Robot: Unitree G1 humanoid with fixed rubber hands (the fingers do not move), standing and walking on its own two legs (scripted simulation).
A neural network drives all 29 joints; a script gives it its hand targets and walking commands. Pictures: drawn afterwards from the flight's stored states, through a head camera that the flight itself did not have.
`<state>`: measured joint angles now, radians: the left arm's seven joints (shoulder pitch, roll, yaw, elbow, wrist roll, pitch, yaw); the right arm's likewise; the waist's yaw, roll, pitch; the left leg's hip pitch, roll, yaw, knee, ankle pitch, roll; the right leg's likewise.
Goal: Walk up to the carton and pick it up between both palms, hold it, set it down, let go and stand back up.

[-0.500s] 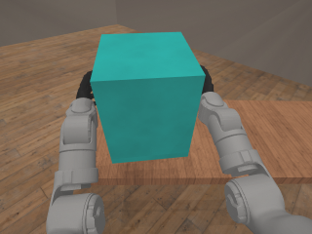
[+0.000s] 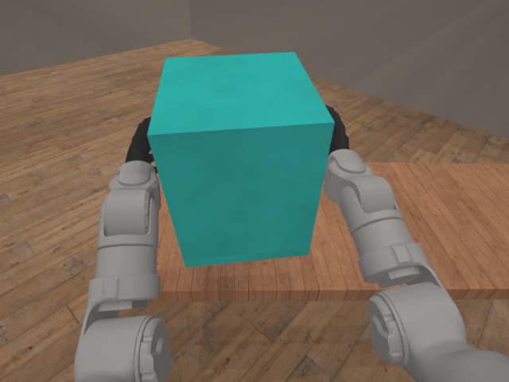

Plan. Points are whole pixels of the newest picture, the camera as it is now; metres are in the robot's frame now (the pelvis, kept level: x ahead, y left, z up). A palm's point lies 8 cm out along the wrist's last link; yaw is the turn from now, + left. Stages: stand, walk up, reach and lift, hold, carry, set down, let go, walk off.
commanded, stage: hold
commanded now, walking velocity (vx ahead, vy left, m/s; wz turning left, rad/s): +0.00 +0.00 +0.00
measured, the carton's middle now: (239, 160) +0.39 +0.00 +0.20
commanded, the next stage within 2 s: none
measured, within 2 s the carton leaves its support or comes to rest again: neither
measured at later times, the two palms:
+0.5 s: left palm (140, 166) +0.37 +0.15 +0.21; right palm (334, 155) +0.37 -0.14 +0.22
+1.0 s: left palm (139, 166) +0.37 +0.15 +0.21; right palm (334, 154) +0.37 -0.14 +0.22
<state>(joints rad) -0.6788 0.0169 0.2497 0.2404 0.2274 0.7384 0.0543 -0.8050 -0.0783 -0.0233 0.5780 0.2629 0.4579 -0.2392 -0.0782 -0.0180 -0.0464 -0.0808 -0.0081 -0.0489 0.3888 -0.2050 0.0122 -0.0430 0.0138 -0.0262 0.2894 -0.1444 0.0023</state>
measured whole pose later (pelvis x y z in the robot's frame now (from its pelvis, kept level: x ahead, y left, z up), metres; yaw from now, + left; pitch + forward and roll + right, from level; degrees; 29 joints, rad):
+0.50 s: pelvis +0.00 +0.00 +0.00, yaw +0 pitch -6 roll -1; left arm -0.66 0.01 0.24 0.21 0.23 0.75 0.05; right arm -0.78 -0.08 -0.02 0.54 0.27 0.46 -0.24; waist -0.08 -0.02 -0.04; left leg -0.07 -0.01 -0.05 0.39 -0.21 0.02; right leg -0.03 0.01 -0.02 0.29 -0.15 0.01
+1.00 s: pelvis +0.00 +0.00 +0.00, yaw +0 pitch -6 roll -1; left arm -0.68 0.02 0.25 0.23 0.22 0.75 0.06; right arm -0.80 -0.07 -0.03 0.57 0.26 0.46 -0.24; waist -0.08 -0.02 -0.05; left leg -0.08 -0.01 -0.05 0.39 -0.20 0.01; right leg -0.04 0.02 -0.02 0.29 -0.15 0.00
